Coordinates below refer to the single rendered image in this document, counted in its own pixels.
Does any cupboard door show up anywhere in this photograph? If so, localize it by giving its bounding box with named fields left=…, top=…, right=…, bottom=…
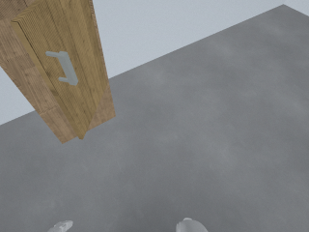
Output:
left=10, top=0, right=107, bottom=140

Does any handle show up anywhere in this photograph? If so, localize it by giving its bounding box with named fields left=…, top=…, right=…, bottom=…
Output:
left=45, top=50, right=78, bottom=86

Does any right robot thigh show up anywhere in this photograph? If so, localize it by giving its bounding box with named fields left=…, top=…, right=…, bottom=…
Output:
left=176, top=219, right=208, bottom=232

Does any left robot hand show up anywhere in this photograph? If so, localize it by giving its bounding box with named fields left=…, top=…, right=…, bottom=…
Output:
left=47, top=220, right=73, bottom=232

